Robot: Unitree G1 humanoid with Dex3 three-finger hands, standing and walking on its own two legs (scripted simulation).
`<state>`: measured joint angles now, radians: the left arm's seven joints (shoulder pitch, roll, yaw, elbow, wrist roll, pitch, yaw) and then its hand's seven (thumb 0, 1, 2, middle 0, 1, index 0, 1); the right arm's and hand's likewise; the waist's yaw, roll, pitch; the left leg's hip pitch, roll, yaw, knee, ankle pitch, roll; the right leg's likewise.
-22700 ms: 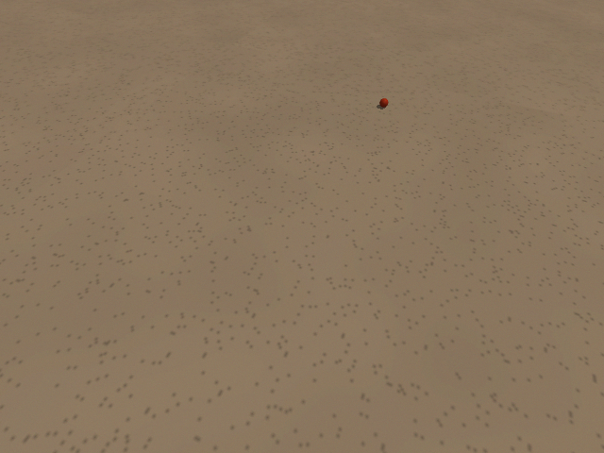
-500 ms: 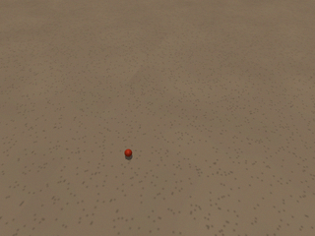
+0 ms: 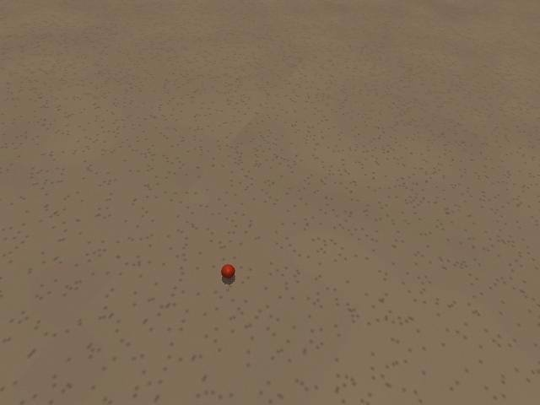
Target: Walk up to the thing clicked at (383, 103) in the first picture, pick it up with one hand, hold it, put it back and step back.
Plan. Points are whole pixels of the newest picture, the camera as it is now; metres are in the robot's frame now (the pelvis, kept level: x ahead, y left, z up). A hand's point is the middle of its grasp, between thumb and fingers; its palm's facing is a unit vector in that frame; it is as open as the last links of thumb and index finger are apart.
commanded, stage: walk up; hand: left
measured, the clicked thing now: (228, 271) +0.72 +0.13 -0.74
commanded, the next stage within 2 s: none
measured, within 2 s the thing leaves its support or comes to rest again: neither
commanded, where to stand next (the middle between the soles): +0.34 -0.03 m, yaw -2 degrees
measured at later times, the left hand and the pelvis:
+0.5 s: hand (140, 327) +0.27 +0.23 -0.12, palm faces -0.04 -0.93 -0.37, open 7.4 cm; pelvis +0.16 -0.03 +0.00, yaw -1 degrees
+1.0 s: hand (147, 304) +0.32 +0.24 -0.16, palm faces -0.09 -0.92 -0.38, open 7.4 cm; pelvis +0.26 -0.03 -0.01, yaw -3 degrees
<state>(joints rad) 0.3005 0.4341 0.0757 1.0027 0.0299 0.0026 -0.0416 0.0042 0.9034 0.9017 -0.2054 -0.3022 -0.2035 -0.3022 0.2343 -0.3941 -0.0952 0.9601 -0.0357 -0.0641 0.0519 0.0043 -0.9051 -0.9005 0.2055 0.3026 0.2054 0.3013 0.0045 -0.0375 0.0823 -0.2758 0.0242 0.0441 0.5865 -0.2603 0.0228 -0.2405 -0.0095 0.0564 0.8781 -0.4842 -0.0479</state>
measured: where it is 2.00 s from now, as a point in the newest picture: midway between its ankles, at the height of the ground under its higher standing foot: (263, 393)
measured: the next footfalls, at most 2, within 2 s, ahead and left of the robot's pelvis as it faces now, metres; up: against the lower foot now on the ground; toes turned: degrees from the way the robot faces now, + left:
right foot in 0.34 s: +0.26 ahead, -0.15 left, +0.00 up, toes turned -4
left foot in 0.68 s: +0.34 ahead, +0.10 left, +0.00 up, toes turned -2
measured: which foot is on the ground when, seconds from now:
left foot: down 0.00-0.36, up 0.38-0.66, down 0.68-1.00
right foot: up 0.00-0.32, down 0.34-0.70, up 0.72-0.92, down 0.94-1.00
